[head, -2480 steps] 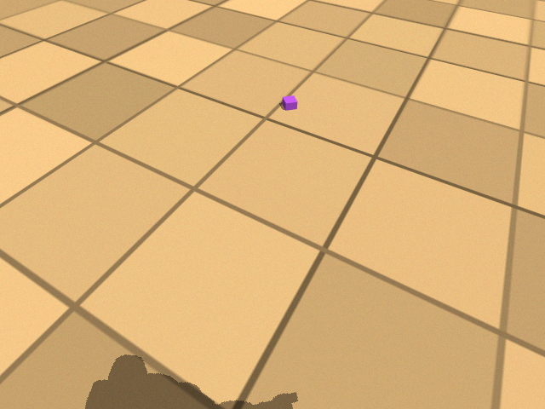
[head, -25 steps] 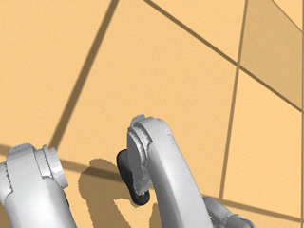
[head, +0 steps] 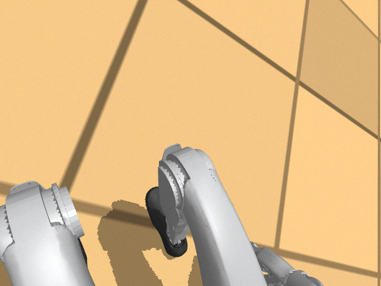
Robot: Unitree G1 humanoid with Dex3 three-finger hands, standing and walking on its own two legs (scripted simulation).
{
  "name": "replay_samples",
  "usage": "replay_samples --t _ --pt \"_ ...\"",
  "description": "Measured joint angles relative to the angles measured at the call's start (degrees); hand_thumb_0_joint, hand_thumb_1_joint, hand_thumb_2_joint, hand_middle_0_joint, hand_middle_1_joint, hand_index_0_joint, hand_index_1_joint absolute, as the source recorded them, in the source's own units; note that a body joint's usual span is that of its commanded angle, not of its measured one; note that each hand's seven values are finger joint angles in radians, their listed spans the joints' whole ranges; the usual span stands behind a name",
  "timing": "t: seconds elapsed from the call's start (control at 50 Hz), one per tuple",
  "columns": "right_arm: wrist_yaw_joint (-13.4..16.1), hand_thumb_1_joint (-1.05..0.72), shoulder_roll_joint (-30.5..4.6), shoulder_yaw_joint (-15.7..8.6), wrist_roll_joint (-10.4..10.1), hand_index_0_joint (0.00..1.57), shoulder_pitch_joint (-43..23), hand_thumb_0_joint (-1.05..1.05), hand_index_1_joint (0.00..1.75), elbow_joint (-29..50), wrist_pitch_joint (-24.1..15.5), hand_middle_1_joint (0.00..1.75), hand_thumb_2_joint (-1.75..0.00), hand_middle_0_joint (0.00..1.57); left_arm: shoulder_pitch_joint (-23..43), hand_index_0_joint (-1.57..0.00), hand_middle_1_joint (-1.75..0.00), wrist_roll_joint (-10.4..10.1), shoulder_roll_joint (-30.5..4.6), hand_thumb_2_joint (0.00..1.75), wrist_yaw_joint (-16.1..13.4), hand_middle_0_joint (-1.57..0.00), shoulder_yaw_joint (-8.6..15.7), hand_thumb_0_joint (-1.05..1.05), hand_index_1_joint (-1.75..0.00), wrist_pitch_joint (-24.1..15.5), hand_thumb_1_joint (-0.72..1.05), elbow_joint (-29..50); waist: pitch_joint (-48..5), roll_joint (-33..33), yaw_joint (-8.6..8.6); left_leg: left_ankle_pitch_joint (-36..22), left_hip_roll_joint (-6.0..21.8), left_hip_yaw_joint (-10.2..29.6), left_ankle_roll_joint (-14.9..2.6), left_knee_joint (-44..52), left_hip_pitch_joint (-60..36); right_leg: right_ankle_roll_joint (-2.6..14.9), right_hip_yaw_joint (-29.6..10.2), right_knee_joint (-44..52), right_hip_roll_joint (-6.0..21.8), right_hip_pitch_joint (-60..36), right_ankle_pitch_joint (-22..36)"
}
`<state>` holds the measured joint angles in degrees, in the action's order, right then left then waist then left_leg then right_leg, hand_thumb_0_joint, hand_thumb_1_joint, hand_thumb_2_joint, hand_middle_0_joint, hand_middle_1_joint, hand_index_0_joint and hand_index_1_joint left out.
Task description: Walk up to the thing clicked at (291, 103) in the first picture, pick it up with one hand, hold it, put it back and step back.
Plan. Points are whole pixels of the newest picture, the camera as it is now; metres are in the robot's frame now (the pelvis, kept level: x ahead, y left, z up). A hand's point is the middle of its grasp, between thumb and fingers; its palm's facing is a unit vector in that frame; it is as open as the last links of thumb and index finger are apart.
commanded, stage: close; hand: left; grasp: from above
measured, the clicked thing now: out of the picture +0.42 +0.31 -0.28
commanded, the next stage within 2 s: settle in 0.10 s
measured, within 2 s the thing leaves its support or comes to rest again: leaves its support in 0.54 s
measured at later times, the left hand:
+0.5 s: hand out of the picture +0.41 +0.31 -0.25, palm faces -0.41 -0.20 -0.89, open 11.1 cm
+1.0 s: hand out of the picture +0.39 +0.32 -0.16, palm faces -0.44 -0.17 -0.88, open 11.0 cm
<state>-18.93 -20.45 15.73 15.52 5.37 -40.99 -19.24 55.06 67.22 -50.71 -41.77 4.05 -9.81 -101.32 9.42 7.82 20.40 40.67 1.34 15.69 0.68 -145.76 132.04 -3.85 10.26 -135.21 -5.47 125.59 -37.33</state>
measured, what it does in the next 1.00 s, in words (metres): stands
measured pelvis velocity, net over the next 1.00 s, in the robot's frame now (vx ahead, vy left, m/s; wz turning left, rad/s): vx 0.01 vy -0.01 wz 0.10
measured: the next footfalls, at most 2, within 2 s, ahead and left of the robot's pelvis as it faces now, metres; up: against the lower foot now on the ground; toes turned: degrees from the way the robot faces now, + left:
none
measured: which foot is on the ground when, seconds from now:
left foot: down 0.00-1.00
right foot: down 0.00-1.00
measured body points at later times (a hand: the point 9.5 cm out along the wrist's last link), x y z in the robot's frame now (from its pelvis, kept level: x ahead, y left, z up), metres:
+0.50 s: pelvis +0.00 +0.00 +0.00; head +0.26 +0.13 +0.35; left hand +0.42 +0.32 -0.20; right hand +0.07 -0.25 -0.06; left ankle +0.07 +0.13 -0.27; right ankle +0.12 -0.12 -0.27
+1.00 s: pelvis +0.01 -0.01 +0.02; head +0.22 +0.08 +0.41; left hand +0.41 +0.33 -0.11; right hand +0.11 -0.27 -0.08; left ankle +0.07 +0.13 -0.27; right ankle +0.12 -0.12 -0.27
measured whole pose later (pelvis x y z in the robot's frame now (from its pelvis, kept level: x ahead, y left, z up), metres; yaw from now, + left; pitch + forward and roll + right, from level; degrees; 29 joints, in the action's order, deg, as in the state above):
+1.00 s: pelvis +0.01 -0.01 +0.02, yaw +6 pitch +32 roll -9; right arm -15.3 -18.0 4.2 8.4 7.9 -43.8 -10.7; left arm 49.6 64.9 -36.9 -25.5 2.7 -4.5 -83.7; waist -3.4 -0.2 13.0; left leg 39.1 0.8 9.2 0.8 -138.9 132.3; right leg -2.3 5.3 -133.6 -3.2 127.7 -38.5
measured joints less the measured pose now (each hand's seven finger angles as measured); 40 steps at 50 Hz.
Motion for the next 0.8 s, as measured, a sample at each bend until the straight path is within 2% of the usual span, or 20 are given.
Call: replay_samples --t 0.26,0.36,0.4,0.56,0.62,0.68,0.8 --pt "0.71 -0.90 0.25 0.69 0.52 0.20 -0.16 0.00 0.30 0.81 0.90 0.30 -0.90 0.20 0.04 -0.61 -0.57 0.27 -0.66 0.45 -0.59 -0.58 0.49 0.01 -0.56 -0.55 -0.12 -0.50 0.27 0.17 0.27 0.12 0.06 0.08 0.20 -0.07 -0.19 0.06 0.05 -0.15 -0.04 0.04 0.04" --pt "0.94 -0.91 0.31 0.57 0.46 0.20 -0.19 0.00 0.30 0.98 1.15 0.30 -0.90 0.20 0.04 -0.63 -0.61 0.14 -0.51 0.49 0.54 -0.60 0.53 0.01 -0.60 -0.31 -0.15 0.50 0.25 0.09 0.14 -0.03 -0.05 0.00 0.21 -0.04 -0.03 0.08 -0.01 -0.21 0.07 0.16 0.05" --pt "1.06 -0.91 0.42 0.26 0.23 0.20 0.01 0.00 0.30 0.80 1.25 0.30 -0.90 0.20 -0.35 -0.64 -0.62 0.07 -0.20 0.51 1.30 -0.60 1.26 0.01 -0.62 -0.23 -0.16 1.53 -0.01 -0.12 -0.10 0.00 -0.07 -0.02 0.21 -0.03 0.14 0.11 -0.02 -0.22 0.10 0.31 -0.01" --pt "0.58 -0.92 1.74 -2.43 -0.43 0.20 1.72 0.00 0.30 -1.34 2.54 0.30 -0.90 0.20 -4.71 -0.65 -0.67 0.95 3.52 0.55 3.56 -0.61 3.97 0.01 -0.63 0.41 -0.17 8.25 -3.28 -1.41 -1.88 0.51 -0.41 -0.51 0.70 0.39 0.65 0.79 -0.33 -0.52 0.66 1.01 -0.97" --pt "0.28 -0.92 2.09 -4.21 -1.35 0.20 2.36 0.00 0.30 -2.15 3.12 0.30 -0.90 0.20 -6.91 -0.65 -0.68 1.33 5.53 0.56 4.33 -0.61 3.63 0.01 -0.63 0.94 -0.18 12.52 -5.42 -2.56 -2.84 0.66 -0.50 -1.07 0.71 0.76 0.93 0.99 -0.74 -0.60 0.92 1.38 -1.40" --pt "0.24 -0.92 2.31 -6.16 -2.58 0.20 2.43 0.00 0.30 -2.79 3.94 0.30 -0.90 0.20 -7.60 -0.65 -0.68 0.84 7.55 0.56 4.86 -0.61 2.29 0.01 -0.63 1.99 -0.18 14.74 -7.62 -3.99 -3.80 0.60 -0.47 -1.94 0.41 1.37 1.20 0.95 -1.41 -0.44 1.11 1.71 -1.68" --pt "0.80 -0.92 2.44 -9.13 -5.00 0.20 2.12 0.00 0.30 -3.06 5.44 0.30 -0.90 0.20 -6.51 -0.65 -0.68 -1.00 11.37 0.58 7.81 -0.61 -0.08 0.01 -0.63 5.31 -0.18 15.68 -11.65 -6.78 -5.60 -0.21 -0.22 -4.11 -0.31 3.76 1.56 1.06 -3.06 0.86 1.42 2.38 -1.51"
